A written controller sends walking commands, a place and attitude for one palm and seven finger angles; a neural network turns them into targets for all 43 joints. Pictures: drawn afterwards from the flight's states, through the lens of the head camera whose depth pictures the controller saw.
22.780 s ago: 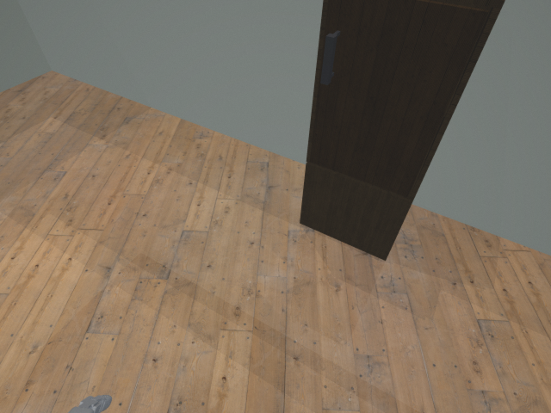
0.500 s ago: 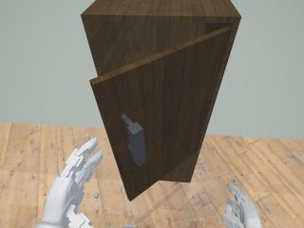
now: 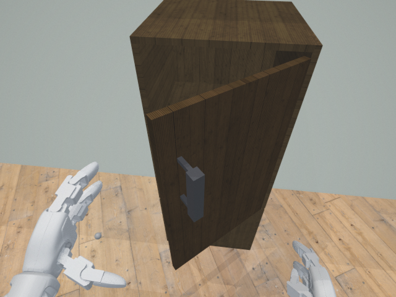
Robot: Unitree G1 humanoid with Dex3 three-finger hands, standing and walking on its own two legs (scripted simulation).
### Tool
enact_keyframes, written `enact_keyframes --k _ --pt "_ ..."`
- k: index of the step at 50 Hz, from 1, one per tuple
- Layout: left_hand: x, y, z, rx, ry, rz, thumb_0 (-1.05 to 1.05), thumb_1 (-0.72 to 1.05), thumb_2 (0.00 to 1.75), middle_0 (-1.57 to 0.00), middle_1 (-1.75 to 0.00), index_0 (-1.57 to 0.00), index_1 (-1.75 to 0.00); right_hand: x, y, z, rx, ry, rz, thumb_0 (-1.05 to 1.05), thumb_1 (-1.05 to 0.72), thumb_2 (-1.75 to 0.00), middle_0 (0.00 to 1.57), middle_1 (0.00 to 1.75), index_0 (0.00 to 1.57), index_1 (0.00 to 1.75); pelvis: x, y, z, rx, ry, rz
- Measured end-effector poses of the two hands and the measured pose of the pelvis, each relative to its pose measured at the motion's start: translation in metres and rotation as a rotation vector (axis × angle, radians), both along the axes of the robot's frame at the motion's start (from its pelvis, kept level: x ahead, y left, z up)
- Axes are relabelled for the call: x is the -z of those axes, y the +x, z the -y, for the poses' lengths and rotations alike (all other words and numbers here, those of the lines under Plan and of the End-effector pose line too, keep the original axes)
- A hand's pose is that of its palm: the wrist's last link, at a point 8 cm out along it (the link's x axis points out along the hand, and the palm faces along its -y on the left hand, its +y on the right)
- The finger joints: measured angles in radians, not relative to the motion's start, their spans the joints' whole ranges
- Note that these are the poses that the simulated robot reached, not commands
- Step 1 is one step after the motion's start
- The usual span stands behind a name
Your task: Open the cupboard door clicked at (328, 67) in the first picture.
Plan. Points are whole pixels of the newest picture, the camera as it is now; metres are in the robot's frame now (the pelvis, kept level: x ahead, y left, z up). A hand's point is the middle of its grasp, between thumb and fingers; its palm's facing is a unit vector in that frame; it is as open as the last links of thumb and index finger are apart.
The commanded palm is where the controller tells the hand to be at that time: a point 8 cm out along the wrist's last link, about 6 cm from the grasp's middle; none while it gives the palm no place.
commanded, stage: draw the hand back to the body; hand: left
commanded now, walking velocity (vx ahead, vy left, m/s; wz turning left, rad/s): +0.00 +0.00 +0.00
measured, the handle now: (189, 189) +0.30 +0.06 +0.10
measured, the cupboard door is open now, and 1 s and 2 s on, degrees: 42 42 42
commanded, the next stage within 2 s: step back with the hand held close in 1.00 s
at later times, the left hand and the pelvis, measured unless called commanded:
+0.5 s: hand (60, 192) +0.22 +0.25 +0.17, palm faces +0.37 -0.85 -0.38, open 10.5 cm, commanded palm +0.17 +0.29 +0.20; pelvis +0.03 +0.01 +0.03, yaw -2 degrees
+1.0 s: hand (68, 182) +0.23 +0.23 +0.19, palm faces +0.42 -0.82 -0.40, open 7.4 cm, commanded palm +0.18 +0.27 +0.20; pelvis +0.04 -0.02 +0.03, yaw -2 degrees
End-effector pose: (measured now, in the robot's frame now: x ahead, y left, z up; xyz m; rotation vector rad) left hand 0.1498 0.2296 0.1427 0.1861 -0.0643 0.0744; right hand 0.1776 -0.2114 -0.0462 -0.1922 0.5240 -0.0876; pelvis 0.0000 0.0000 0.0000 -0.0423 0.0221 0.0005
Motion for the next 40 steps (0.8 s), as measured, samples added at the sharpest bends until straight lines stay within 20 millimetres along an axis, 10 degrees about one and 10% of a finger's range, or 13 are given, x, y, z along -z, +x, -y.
enact_keyframes --k 26,40 --pt "-0.047 0.033 -0.056 -0.312 0.230 0.045 0.00 0.43 0.70 -0.19 -0.30 -0.19 -0.31 -0.009 0.025 -0.001 0.003 -0.022 -0.116 0.02 -0.90 -0.90 0.20 0.30 0.21 0.30 -0.031 0.030 -0.005 0.034 0.036 0.066" --pt "-0.059 0.043 -0.053 -0.361 0.247 0.062 0.01 0.83 0.87 -0.21 -0.30 -0.20 -0.30 -0.004 0.030 0.024 0.027 -0.016 -0.154 0.02 -0.90 -0.90 0.20 0.30 0.20 0.30 -0.034 0.037 0.010 0.036 0.045 0.070"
